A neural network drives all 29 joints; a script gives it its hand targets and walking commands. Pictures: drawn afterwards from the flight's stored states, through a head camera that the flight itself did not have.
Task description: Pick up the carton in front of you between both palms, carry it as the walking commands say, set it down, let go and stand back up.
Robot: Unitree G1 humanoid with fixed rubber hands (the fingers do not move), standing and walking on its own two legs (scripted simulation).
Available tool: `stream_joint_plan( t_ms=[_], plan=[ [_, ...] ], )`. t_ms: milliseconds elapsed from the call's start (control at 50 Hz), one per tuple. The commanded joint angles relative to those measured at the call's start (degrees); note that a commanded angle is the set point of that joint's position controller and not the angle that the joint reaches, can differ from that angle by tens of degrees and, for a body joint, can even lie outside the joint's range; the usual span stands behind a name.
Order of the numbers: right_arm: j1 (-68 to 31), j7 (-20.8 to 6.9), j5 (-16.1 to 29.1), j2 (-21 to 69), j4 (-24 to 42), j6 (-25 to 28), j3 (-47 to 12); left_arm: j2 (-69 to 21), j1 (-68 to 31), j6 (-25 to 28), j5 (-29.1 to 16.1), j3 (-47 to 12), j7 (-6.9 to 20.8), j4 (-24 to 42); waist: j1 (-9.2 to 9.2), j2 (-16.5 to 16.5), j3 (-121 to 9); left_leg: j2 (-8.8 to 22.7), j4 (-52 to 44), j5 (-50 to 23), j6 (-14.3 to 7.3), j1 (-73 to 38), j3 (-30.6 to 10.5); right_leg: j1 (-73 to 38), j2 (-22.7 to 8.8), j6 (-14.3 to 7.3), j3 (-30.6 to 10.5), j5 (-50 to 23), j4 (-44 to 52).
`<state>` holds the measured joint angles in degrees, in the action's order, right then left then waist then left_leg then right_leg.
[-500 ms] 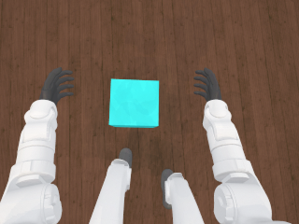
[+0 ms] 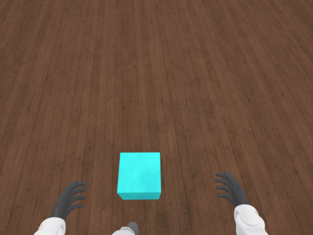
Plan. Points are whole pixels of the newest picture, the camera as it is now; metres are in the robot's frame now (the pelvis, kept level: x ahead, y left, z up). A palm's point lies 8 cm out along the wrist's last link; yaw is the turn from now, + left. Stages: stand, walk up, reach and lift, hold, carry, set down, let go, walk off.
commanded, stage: let go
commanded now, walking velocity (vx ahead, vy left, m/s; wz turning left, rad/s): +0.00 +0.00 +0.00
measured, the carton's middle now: (140, 177) +0.41 +0.08 -0.64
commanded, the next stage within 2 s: stand in 0.58 s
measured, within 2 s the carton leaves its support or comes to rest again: neither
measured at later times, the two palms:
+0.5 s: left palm (69, 214) +0.18 +0.21 -0.06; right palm (263, 218) +0.19 -0.25 -0.06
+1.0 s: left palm out of the picture +0.11 +0.26 -0.11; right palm (253, 229) +0.16 -0.26 -0.13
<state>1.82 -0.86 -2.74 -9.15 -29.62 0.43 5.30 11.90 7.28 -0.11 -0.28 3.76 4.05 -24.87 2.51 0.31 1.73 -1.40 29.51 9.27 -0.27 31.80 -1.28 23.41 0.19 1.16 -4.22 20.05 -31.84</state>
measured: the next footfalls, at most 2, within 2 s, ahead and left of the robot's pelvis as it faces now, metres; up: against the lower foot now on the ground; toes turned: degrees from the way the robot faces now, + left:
none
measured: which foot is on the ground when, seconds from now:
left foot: down 0.00-1.00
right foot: down 0.00-1.00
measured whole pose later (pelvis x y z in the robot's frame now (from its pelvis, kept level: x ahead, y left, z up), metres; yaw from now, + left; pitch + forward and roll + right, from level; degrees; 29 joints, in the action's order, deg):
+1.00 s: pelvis +0.06 -0.01 -0.01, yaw +5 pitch +5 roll +1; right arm 18.5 0.8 -1.2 -14.0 -45.2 2.4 0.7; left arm 15.4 21.8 0.8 0.8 0.7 -3.0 -36.7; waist 1.5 0.8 -5.7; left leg -4.1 39.2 20.1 0.3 23.5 -5.7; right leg 10.3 -1.3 -0.1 1.0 29.8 -35.7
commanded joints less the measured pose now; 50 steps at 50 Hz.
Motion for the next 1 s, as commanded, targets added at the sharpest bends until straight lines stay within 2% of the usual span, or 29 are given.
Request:
stream_joint_plan(
  t_ms=[0,120,280,460,480,500,520,560,580,600,620,640,680,760,840,980],
  plan=[
    [2.95,-0.45,0.53,-5.08,6.22,1.22,0.00,5.45,2.59,0.85,-0.34,0.70,-0.34,6.24,-1.12,1.47,-13.10,-1.17,-2.19,-13.34,1.27,-34.12,0.48,4.51,2.04,-0.23,3.51,-8.73,10.40],
    [6.89,-1.60,1.75,-5.98,8.83,-0.90,-1.62,6.32,4.14,-1.66,-0.21,0.50,-0.13,7.31,-2.20,3.96,-3.66,-2.91,-3.97,-10.87,1.28,-40.81,1.45,4.46,-0.29,-0.48,2.08,-8.99,15.34],
    [7.53,-2.47,2.89,-6.71,10.31,-4.44,-2.49,7.01,5.20,-5.38,1.14,1.41,0.00,6.48,-1.44,2.53,1.22,-3.28,-2.97,-10.92,1.25,-43.04,2.33,3.51,-1.09,-0.81,1.30,-10.43,16.12],
    [8.75,-2.30,1.82,-7.53,10.30,-5.45,-1.55,6.58,5.72,-5.59,0.72,0.97,-0.18,6.77,-2.24,1.80,-2.52,-2.46,-2.87,-18.75,0.94,-42.69,1.33,-2.99,0.85,0.17,1.83,-21.03,12.71],
    [11.91,-1.28,2.11,-7.61,5.92,-4.24,-1.21,9.09,4.72,-8.40,2.12,1.82,-1.70,8.70,-2.71,0.96,-6.01,-3.70,-1.02,-17.72,1.42,-39.73,1.52,-7.03,0.30,0.28,1.20,-27.88,9.92],
    [11.50,-0.71,2.42,-7.86,7.15,-3.82,-1.77,8.44,6.05,-9.07,1.64,0.75,-2.27,8.25,-2.79,2.56,-5.91,-3.65,-1.00,-17.78,1.17,-38.71,1.31,-7.09,0.56,0.79,1.50,-30.69,8.91],
    [10.99,-0.46,2.61,-7.90,7.41,-3.61,-2.03,8.23,6.33,-9.23,1.36,0.48,-2.61,8.46,-2.38,2.40,-6.02,-3.66,-1.03,-18.02,1.09,-37.99,1.07,-7.11,0.56,0.91,1.64,-30.64,8.69],
    [9.78,-0.35,2.87,-7.68,7.86,-3.22,-2.28,7.87,6.46,-9.35,0.87,0.04,-3.12,8.35,-2.06,2.12,-5.44,-3.41,-0.89,-18.86,0.97,-37.63,0.70,-5.96,0.84,0.87,1.98,-28.67,8.81],
    [17.93,1.38,0.39,-12.17,-3.42,-0.59,-1.31,8.49,8.52,-3.88,3.04,0.57,-4.85,-0.30,-2.17,-0.43,-6.29,6.07,-5.49,-4.43,2.87,-20.89,-3.10,-13.35,-1.68,1.92,5.96,4.86,5.72],
    [16.98,2.18,-0.03,-14.25,-3.25,0.46,-0.70,8.43,12.04,-1.64,3.87,0.30,-5.57,-0.07,-0.70,-4.04,-2.18,5.24,-7.53,6.60,2.94,-15.37,-5.60,-12.29,-2.46,1.00,2.72,9.31,6.68],
    [14.10,2.20,-0.03,-12.87,-3.44,1.26,-1.01,8.81,11.49,0.00,3.87,0.19,-5.77,-1.55,-0.93,-2.52,0.58,4.50,-7.26,10.22,2.90,-11.47,-5.74,-10.31,-3.66,0.17,1.18,9.92,7.24],
    [13.29,1.94,0.20,-11.42,-4.01,2.05,-1.45,9.35,10.37,1.15,3.47,0.09,-5.77,-1.92,-1.20,-0.57,1.10,3.65,-5.88,8.82,2.63,-10.08,-5.41,-9.37,-4.71,-0.55,-0.38,10.00,7.79],
    [12.82,1.07,0.81,-9.96,-5.29,3.51,-2.02,9.58,8.85,2.51,2.54,-0.18,-5.86,-2.73,-1.59,1.47,-2.49,2.85,-2.46,-0.22,1.86,-12.24,-5.27,-8.65,-6.25,-1.43,-2.19,6.22,8.00],
    [15.61,0.76,1.02,-10.92,-9.20,4.66,-2.32,10.13,10.80,3.35,1.67,-0.32,-6.37,-4.95,-1.43,-0.38,-7.92,3.43,2.03,-14.46,0.27,-14.70,-7.18,-11.44,-5.24,-0.58,0.36,-8.58,3.09],
    [17.63,1.38,1.33,-11.25,-11.45,3.68,-2.67,10.14,13.96,2.63,1.22,-0.78,-6.76,-6.83,-1.20,0.85,-7.90,2.63,4.81,-15.58,-0.32,-13.21,-6.68,-11.90,-5.58,-0.52,1.92,-16.95,0.83],
    [18.70,2.05,1.68,-11.16,-13.00,2.25,-3.15,10.14,17.10,1.33,0.93,-1.35,-7.40,-8.77,-1.26,1.16,-6.62,1.67,8.17,-15.72,-1.00,-12.09,-6.45,-10.97,-5.51,-1.19,4.17,-22.51,-0.93]
  ],
)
